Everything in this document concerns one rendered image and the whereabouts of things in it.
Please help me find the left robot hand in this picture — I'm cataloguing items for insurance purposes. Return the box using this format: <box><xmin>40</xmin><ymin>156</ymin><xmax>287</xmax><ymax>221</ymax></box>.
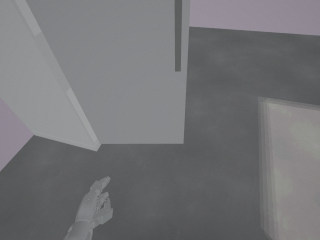
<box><xmin>75</xmin><ymin>176</ymin><xmax>113</xmax><ymax>229</ymax></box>

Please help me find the robot left forearm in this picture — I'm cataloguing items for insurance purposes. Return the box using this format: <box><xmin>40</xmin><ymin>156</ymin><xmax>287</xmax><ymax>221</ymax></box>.
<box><xmin>63</xmin><ymin>221</ymin><xmax>93</xmax><ymax>240</ymax></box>

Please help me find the fridge door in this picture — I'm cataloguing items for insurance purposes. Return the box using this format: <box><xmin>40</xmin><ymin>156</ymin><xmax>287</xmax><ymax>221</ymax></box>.
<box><xmin>26</xmin><ymin>0</ymin><xmax>191</xmax><ymax>144</ymax></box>

